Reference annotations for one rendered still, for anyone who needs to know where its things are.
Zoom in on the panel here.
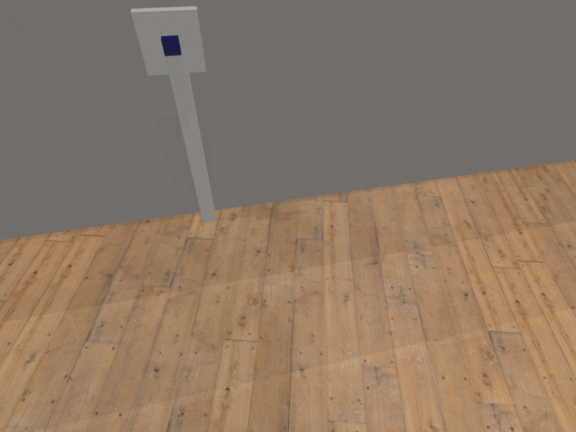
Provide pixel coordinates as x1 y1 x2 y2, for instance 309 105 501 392
130 6 216 223

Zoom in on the button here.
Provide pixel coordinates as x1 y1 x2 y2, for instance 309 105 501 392
161 35 181 56

